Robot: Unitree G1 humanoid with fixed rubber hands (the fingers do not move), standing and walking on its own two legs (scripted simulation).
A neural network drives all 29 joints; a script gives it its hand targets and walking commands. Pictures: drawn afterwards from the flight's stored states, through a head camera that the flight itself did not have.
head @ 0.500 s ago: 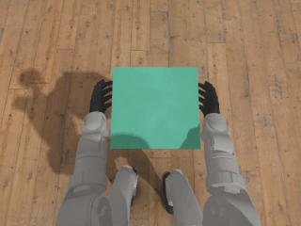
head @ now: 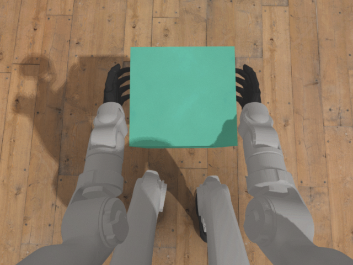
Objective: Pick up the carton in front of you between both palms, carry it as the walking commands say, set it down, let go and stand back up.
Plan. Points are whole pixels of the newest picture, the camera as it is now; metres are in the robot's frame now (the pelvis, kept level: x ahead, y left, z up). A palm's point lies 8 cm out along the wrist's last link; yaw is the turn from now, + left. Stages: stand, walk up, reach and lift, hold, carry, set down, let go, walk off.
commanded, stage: set down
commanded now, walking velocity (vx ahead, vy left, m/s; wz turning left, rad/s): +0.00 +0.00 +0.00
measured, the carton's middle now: (181, 108) +0.46 +0.02 -0.17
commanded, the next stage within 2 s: none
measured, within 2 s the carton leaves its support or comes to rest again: rests again in 1.74 s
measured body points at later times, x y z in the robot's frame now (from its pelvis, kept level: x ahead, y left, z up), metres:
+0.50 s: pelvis -0.03 +0.00 -0.12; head +0.31 +0.00 +0.19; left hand +0.48 +0.18 -0.26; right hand +0.51 -0.12 -0.26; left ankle +0.09 +0.12 -0.51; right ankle +0.08 -0.12 -0.51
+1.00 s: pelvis -0.02 +0.00 -0.16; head +0.32 +0.00 +0.13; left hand +0.48 +0.18 -0.32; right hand +0.51 -0.12 -0.32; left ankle +0.09 +0.12 -0.51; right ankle +0.08 -0.12 -0.51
